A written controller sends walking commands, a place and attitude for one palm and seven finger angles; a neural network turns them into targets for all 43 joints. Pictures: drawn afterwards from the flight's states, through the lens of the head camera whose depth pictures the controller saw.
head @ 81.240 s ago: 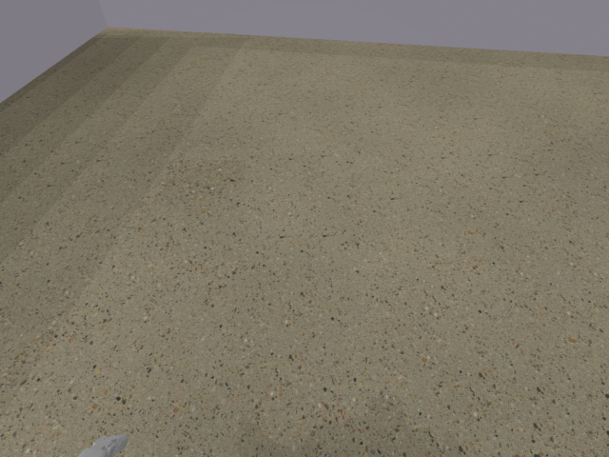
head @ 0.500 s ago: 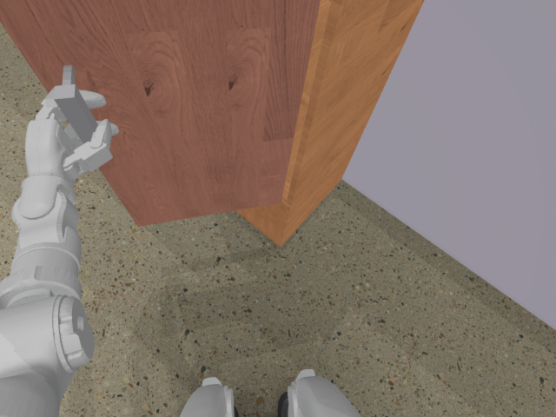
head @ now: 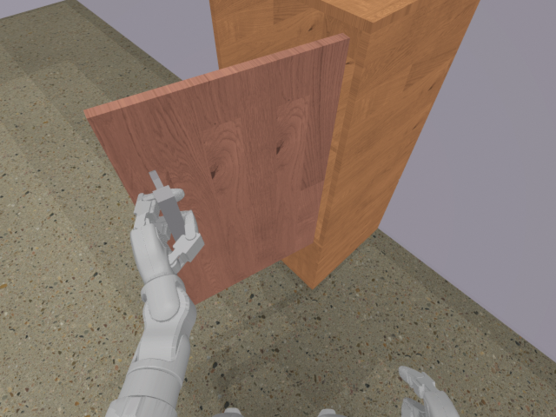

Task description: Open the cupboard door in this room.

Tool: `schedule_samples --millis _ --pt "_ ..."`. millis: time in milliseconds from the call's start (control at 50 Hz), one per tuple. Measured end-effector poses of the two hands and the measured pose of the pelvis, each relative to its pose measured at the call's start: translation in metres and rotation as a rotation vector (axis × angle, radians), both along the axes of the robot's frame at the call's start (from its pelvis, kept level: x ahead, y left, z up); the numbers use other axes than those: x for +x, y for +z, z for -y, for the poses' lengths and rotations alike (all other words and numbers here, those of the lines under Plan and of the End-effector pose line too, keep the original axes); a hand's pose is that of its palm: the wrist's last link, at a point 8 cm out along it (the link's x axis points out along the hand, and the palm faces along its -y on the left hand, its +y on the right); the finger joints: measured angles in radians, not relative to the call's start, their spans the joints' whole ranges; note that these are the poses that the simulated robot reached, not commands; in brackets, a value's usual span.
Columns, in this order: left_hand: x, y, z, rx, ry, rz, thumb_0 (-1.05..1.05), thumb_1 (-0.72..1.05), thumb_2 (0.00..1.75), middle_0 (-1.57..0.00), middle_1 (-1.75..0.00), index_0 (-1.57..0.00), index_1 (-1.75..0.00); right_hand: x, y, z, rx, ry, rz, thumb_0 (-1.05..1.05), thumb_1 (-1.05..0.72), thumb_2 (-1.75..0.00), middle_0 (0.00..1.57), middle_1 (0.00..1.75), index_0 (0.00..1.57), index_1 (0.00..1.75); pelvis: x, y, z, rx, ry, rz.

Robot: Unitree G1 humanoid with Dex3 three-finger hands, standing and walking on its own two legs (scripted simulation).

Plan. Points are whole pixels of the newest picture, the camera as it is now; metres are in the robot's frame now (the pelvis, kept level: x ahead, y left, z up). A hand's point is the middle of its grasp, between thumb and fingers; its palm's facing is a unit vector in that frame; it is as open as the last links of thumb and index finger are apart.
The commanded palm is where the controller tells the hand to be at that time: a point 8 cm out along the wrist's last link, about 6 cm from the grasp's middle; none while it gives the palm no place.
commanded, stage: pull the door open along its arc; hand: left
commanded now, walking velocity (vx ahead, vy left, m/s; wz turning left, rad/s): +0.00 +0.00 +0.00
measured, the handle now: (169, 209) +0.41 +0.18 +0.05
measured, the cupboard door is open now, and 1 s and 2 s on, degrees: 77 96 100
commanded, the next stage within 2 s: open thumb and fingers to let go in 0.40 s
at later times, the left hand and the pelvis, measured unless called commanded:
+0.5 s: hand (256, 285) +0.29 +0.04 +0.05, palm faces +0.40 -0.92 -0.04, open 6.1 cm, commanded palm +0.25 +0.09 +0.05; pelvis +0.00 -0.04 +0.00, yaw +3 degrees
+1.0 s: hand (246, 276) +0.30 +0.06 +0.05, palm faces +0.45 -0.89 -0.04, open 12.2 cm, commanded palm +0.25 +0.09 +0.05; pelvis -0.01 -0.04 +0.00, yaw +4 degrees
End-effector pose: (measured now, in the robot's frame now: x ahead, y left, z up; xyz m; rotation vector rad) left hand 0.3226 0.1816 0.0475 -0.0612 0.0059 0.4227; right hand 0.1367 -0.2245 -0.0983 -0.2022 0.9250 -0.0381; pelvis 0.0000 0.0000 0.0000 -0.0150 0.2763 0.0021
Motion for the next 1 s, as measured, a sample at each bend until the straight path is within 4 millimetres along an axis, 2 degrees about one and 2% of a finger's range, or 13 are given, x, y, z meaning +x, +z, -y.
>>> schedule_samples --millis 140,340,480,560,660,780,1000 --pt "-0.022 0.003 0.027 0.064 0.069 -0.019 0.01 0.67 0.78 -0.34 -1.31 -0.34 -1.32 0.009 -0.002 -0.002 0.018 0.039 0.018 0.01 -0.90 -0.90 0.20 0.30 0.20 0.30 -0.004 -0.001 0.013 0.009 0.019 0.025" --pt "-0.054 0.005 0.065 0.039 0.049 -0.053 0.01 0.67 0.76 -0.31 -1.31 -0.36 -1.34 0.003 0.000 0.021 0.003 0.030 0.016 0.01 -0.90 -0.90 0.20 0.30 0.20 0.30 -0.003 0.005 0.028 0.021 0.033 0.061" --pt "-0.074 0.006 0.095 0.074 -0.012 -0.067 0.01 0.66 0.73 -0.32 -1.32 -0.36 -1.34 0.011 0.004 0.032 0.000 0.032 0.067 0.01 -0.90 -0.90 0.20 0.30 0.20 0.30 -0.003 0.005 0.038 0.031 0.038 0.071" --pt "-0.076 0.006 0.100 0.083 0.001 -0.064 0.00 0.65 0.74 -0.34 -1.32 -0.37 -1.34 0.021 0.005 0.033 0.000 0.041 0.100 0.01 -0.90 -0.90 0.20 0.30 0.20 0.30 -0.005 0.003 0.043 0.032 0.048 0.074" --pt "-0.069 0.004 0.093 0.071 0.056 -0.077 0.00 0.60 0.75 -0.36 -1.32 -0.38 -1.33 0.031 0.002 0.029 0.009 0.061 0.110 0.01 -0.90 -0.90 0.20 0.30 0.20 0.30 -0.009 0.001 0.047 0.035 0.057 0.069" --pt "-0.065 0.004 0.087 0.074 0.075 -0.077 0.00 0.40 0.68 -0.36 -1.30 -0.38 -1.30 0.035 -0.002 0.023 0.024 0.076 0.103 0.01 -0.90 -0.90 0.20 0.30 0.20 0.30 -0.009 0.001 0.047 0.038 0.062 0.057" --pt "-0.063 0.002 0.085 0.078 0.048 -0.067 0.00 -0.23 0.42 -0.33 -1.23 -0.33 -1.22 0.022 -0.008 0.021 0.014 0.059 0.061 0.01 -0.90 -0.90 0.20 0.30 0.20 0.30 -0.008 -0.001 0.039 0.033 0.058 0.051"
